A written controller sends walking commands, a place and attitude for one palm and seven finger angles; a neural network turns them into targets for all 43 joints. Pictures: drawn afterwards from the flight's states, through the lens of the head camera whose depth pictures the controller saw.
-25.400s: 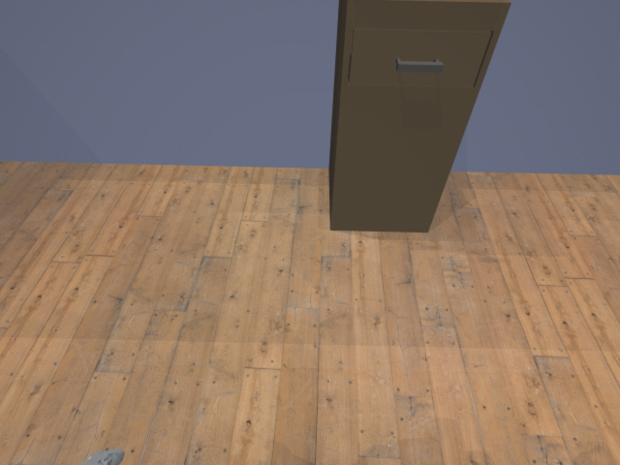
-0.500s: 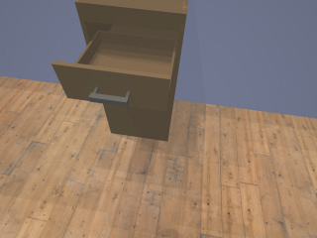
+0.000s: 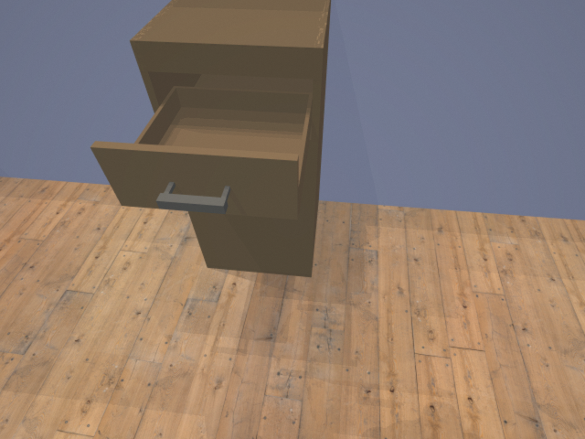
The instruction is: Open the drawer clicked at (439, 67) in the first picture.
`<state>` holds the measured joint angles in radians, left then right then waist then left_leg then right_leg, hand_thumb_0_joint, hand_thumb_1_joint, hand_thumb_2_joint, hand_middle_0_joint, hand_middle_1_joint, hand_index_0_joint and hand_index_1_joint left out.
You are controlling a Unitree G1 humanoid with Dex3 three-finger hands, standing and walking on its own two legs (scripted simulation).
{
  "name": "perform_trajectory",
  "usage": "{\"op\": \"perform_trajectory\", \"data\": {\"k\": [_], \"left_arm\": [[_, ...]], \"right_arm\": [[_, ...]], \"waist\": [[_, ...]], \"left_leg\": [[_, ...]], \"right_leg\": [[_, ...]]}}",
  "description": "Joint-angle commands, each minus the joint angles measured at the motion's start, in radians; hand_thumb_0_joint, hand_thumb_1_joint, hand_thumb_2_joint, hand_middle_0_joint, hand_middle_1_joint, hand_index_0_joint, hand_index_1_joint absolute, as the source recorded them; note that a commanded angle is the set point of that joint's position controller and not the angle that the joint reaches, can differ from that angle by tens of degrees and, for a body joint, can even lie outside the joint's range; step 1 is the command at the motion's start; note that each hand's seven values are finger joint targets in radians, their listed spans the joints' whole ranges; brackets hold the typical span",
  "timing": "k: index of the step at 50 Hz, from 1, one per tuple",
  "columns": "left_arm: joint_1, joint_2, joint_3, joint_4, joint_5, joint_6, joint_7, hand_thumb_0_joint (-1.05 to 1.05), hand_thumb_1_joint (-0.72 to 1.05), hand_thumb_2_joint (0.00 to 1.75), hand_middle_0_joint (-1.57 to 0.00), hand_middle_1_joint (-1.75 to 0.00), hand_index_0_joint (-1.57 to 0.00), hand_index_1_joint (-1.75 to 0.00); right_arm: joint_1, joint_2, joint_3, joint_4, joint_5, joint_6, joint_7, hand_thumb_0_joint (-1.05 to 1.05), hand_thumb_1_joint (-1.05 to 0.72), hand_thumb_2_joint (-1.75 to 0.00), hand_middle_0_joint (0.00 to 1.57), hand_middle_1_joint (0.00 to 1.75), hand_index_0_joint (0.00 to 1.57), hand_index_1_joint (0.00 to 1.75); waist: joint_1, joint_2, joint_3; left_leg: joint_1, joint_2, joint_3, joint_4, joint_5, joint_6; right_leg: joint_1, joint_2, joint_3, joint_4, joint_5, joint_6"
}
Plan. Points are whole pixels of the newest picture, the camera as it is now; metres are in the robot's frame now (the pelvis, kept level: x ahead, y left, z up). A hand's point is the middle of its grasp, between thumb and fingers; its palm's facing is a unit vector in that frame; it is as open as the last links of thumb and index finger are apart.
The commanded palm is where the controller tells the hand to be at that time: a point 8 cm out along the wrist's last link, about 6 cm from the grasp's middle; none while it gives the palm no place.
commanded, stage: let the arm hang, fingers relaxed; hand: left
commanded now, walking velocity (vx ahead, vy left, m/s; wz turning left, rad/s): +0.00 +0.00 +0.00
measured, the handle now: (195, 196) +0.54 +0.22 -0.01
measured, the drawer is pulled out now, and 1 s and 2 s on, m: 0.30 0.30 0.30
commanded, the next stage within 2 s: look to check the result in 0.16 s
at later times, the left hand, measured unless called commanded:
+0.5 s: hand out of the picture +0.02 +0.17 -0.17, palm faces +0.00 -0.97 -0.23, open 7.4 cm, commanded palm none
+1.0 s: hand out of the picture +0.06 +0.18 -0.16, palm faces -0.01 -0.96 -0.27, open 7.4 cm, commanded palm none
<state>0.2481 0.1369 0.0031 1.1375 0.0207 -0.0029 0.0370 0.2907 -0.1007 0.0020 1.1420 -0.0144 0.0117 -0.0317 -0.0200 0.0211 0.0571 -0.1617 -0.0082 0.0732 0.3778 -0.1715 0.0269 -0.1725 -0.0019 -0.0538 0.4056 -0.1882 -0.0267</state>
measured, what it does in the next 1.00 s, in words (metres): stands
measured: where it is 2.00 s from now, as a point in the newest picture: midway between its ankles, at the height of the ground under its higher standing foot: outside the picture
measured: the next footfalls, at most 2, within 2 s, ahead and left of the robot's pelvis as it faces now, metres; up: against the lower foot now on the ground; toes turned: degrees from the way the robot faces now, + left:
none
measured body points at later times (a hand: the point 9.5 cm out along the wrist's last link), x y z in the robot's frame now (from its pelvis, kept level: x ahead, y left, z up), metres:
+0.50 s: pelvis +0.01 -0.02 +0.00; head +0.03 -0.03 +0.45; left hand +0.02 +0.22 -0.15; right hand +0.00 -0.24 -0.17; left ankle +0.02 +0.10 -0.74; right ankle +0.02 -0.10 -0.74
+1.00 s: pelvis +0.02 -0.03 +0.00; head +0.04 -0.04 +0.45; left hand +0.06 +0.23 -0.14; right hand +0.03 -0.27 -0.16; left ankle +0.02 +0.10 -0.74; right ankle +0.02 -0.10 -0.74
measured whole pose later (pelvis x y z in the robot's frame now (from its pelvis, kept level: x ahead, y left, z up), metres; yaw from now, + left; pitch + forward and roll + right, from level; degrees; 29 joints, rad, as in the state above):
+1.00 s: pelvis +0.02 -0.03 +0.00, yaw +0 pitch -2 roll +0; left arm 0.17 0.21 0.02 1.14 0.02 -0.02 0.03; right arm 0.20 -0.21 -0.02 1.14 -0.01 0.01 -0.03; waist -0.02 0.03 0.09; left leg -0.12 0.04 0.06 0.33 -0.17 -0.02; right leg -0.11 0.05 -0.06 0.31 -0.17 -0.06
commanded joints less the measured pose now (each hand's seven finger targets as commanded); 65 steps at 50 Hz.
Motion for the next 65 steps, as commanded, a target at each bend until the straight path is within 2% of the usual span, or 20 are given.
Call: {"op": "perform_trajectory", "data": {"k": [1,3,5,7,8,15,18,22,25,33,37,40,41,45,49,51,59,60,63,65], "left_arm": [[0.082,0.115,0.021,-0.012,-0.005,-0.010,0.004,0.00,0.90,0.90,-0.20,-0.30,-0.20,-0.30],[0.074,0.120,0.023,-0.015,-0.006,-0.011,0.003,0.00,0.90,0.90,-0.20,-0.30,-0.20,-0.30],[0.077,0.128,0.024,-0.018,-0.007,-0.015,0.003,0.00,0.90,0.90,-0.20,-0.30,-0.20,-0.30],[0.059,0.136,0.026,-0.022,-0.007,-0.015,0.002,0.00,0.90,0.90,-0.20,-0.30,-0.20,-0.30],[0.056,0.139,0.025,-0.022,-0.008,-0.014,0.001,0.00,0.90,0.90,-0.20,-0.30,-0.20,-0.30],[0.049,0.152,0.032,-0.019,-0.008,-0.021,0.002,0.00,0.90,0.90,-0.20,-0.30,-0.20,-0.30],[0.038,0.155,0.030,-0.014,-0.009,-0.020,0.001,0.00,0.90,0.90,-0.20,-0.30,-0.20,-0.30],[0.028,0.163,0.029,-0.010,-0.009,-0.019,0.002,0.00,0.90,0.90,-0.20,-0.30,-0.20,-0.30],[0.024,0.174,0.033,-0.012,-0.008,-0.022,0.003,0.00,0.90,0.90,-0.20,-0.30,-0.20,-0.30],[-0.004,0.187,0.035,-0.018,-0.008,-0.022,0.002,0.00,0.90,0.90,-0.20,-0.30,-0.20,-0.30],[-0.017,0.201,0.040,-0.024,-0.008,-0.026,0.002,0.00,0.90,0.90,-0.20,-0.30,-0.20,-0.30],[-0.019,0.213,0.042,-0.026,-0.008,-0.029,0.002,0.00,0.90,0.90,-0.20,-0.30,-0.20,-0.30],[-0.027,0.215,0.042,-0.026,-0.008,-0.028,0.002,0.00,0.90,0.90,-0.20,-0.30,-0.20,-0.30],[-0.033,0.236,0.049,-0.033,-0.009,-0.031,0.002,0.00,0.90,0.90,-0.20,-0.30,-0.20,-0.30],[-0.059,0.253,0.050,-0.036,-0.010,-0.028,0.000,0.00,0.90,0.90,-0.20,-0.30,-0.20,-0.30],[-0.062,0.262,0.052,-0.039,-0.010,-0.031,0.001,0.00,0.90,0.90,-0.20,-0.30,-0.20,-0.30],[-0.097,0.285,0.050,-0.042,-0.009,-0.029,-0.005,0.00,0.90,0.90,-0.20,-0.30,-0.20,-0.30],[-0.093,0.291,0.053,-0.044,-0.008,-0.032,-0.005,0.00,0.90,0.90,-0.20,-0.30,-0.20,-0.30],[-0.115,0.301,0.051,-0.044,-0.009,-0.031,-0.006,0.00,0.90,0.90,-0.20,-0.30,-0.20,-0.30],[-0.110,0.310,0.053,-0.045,-0.008,-0.034,-0.006,0.00,0.90,0.90,-0.20,-0.30,-0.20,-0.30]], "right_arm": [[0.093,-0.087,-0.022,-0.016,0.001,-0.005,0.000,0.00,-0.90,-0.90,0.20,0.30,0.20,0.30],[0.090,-0.093,-0.022,-0.016,0.000,-0.005,-0.001,0.00,-0.90,-0.90,0.20,0.30,0.20,0.30],[0.080,-0.103,-0.028,-0.022,0.002,-0.006,0.000,0.00,-0.90,-0.90,0.20,0.30,0.20,0.30],[0.080,-0.110,-0.029,-0.021,0.000,-0.005,0.000,0.00,-0.90,-0.90,0.20,0.30,0.20,0.30],[0.074,-0.115,-0.028,-0.019,0.000,-0.004,0.000,0.00,-0.90,-0.90,0.20,0.30,0.20,0.30],[0.057,-0.134,-0.032,-0.024,0.004,-0.012,-0.004,0.00,-0.90,-0.90,0.20,0.30,0.20,0.30],[0.048,-0.142,-0.029,-0.021,0.003,-0.012,-0.005,0.00,-0.90,-0.90,0.20,0.30,0.20,0.30],[0.031,-0.147,-0.029,-0.020,0.002,-0.007,-0.004,0.00,-0.90,-0.90,0.20,0.30,0.20,0.30],[0.023,-0.158,-0.035,-0.025,0.003,-0.006,-0.002,0.00,-0.90,-0.90,0.20,0.30,0.20,0.30],[-0.003,-0.174,-0.035,-0.025,0.000,-0.005,-0.002,0.00,-0.90,-0.90,0.20,0.30,0.20,0.30],[-0.015,-0.189,-0.039,-0.028,0.000,-0.010,-0.002,0.00,-0.90,-0.90,0.20,0.30,0.20,0.30],[-0.032,-0.201,-0.042,-0.034,0.002,-0.011,-0.003,0.00,-0.90,-0.90,0.20,0.30,0.20,0.30],[-0.036,-0.205,-0.042,-0.031,0.001,-0.010,-0.003,0.00,-0.90,-0.90,0.20,0.30,0.20,0.30],[-0.048,-0.221,-0.045,-0.036,0.001,-0.011,-0.003,0.00,-0.90,-0.90,0.20,0.30,0.20,0.30],[-0.053,-0.234,-0.045,-0.034,0.001,-0.008,0.000,0.00,-0.90,-0.90,0.20,0.30,0.20,0.30],[-0.062,-0.247,-0.049,-0.038,0.001,-0.010,-0.001,0.00,-0.90,-0.90,0.20,0.30,0.20,0.30],[-0.100,-0.277,-0.047,-0.040,0.001,-0.013,0.003,0.00,-0.90,-0.90,0.20,0.30,0.20,0.30],[-0.105,-0.283,-0.048,-0.044,0.002,-0.015,0.002,0.00,-0.90,-0.90,0.20,0.30,0.20,0.30],[-0.118,-0.301,-0.047,-0.041,0.001,-0.016,0.003,0.00,-0.90,-0.90,0.20,0.30,0.20,0.30],[-0.128,-0.306,-0.048,-0.045,0.003,-0.019,0.003,0.00,-0.90,-0.90,0.20,0.30,0.20,0.30]], "waist": [[0.009,0.000,0.073],[0.009,-0.001,0.063],[0.012,-0.030,0.053],[0.006,-0.027,0.062],[0.008,0.000,0.066],[0.009,-0.002,0.000],[0.007,-0.012,0.000],[0.007,0.001,0.030],[0.007,-0.023,0.014],[0.004,-0.008,0.033],[0.005,-0.011,-0.007],[0.009,-0.026,-0.001],[0.007,-0.009,0.009],[0.010,-0.034,-0.011],[0.006,-0.027,-0.004],[0.006,-0.024,-0.022],[0.007,0.003,-0.023],[0.010,-0.020,-0.033],[0.006,-0.004,-0.047],[0.010,-0.018,-0.052]], "left_leg": [[-0.038,0.102,-0.110,-0.097,-0.062,0.006],[-0.033,0.101,-0.105,-0.091,-0.052,0.004],[-0.011,0.102,-0.104,-0.084,-0.038,0.006],[-0.018,0.100,-0.103,-0.083,-0.039,0.004],[-0.020,0.098,-0.099,-0.080,-0.043,0.001],[0.027,0.114,-0.099,-0.075,0.025,0.000],[0.028,0.116,-0.097,-0.079,0.043,-0.003],[0.026,0.114,-0.096,-0.080,0.022,-0.005],[0.039,0.115,-0.094,-0.077,0.016,-0.004],[0.033,0.117,-0.091,-0.082,0.020,-0.009],[0.049,0.122,-0.093,-0.086,0.047,-0.009],[0.057,0.124,-0.094,-0.087,0.054,-0.010],[0.053,0.123,-0.090,-0.086,0.050,-0.011],[0.062,0.123,-0.091,-0.083,0.060,-0.011],[0.047,0.121,-0.092,-0.089,0.042,-0.014],[0.065,0.124,-0.091,-0.082,0.056,-0.012],[0.068,0.133,-0.102,-0.107,0.066,-0.015],[0.084,0.136,-0.106,-0.104,0.080,-0.012],[0.086,0.139,-0.105,-0.110,0.092,-0.014],[0.101,0.141,-0.108,-0.110,0.111,-0.012]], "right_leg": [[-0.061,-0.093,0.101,-0.118,-0.057,-0.021],[-0.053,-0.094,0.107,-0.122,-0.054,-0.022],[-0.056,-0.094,0.113,-0.133,-0.059,-0.024],[-0.054,-0.095,0.117,-0.139,-0.066,-0.024],[-0.058,-0.098,0.121,-0.144,-0.073,-0.025],[-0.012,-0.096,0.121,-0.131,0.026,-0.028],[0.000,-0.100,0.118,-0.130,0.057,-0.026],[-0.017,-0.100,0.124,-0.150,0.026,-0.024],[-0.014,-0.099,0.131,-0.163,0.008,-0.023],[-0.009,-0.103,0.134,-0.173,0.029,-0.019],[0.022,-0.104,0.130,-0.162,0.089,-0.019],[0.019,-0.102,0.132,-0.162,0.114,-0.018],[0.018,-0.107,0.133,-0.168,0.114,-0.015],[0.036,-0.107,0.136,-0.167,0.147,-0.009],[0.044,-0.111,0.141,-0.180,0.113,-0.004],[0.050,-0.113,0.141,-0.178,0.144,-0.001],[0.055,-0.113,0.140,-0.173,0.133,-0.015],[0.053,-0.110,0.142,-0.172,0.150,-0.015],[0.067,-0.114,0.141,-0.170,0.165,-0.016],[0.065,-0.115,0.138,-0.169,0.187,-0.015]]}}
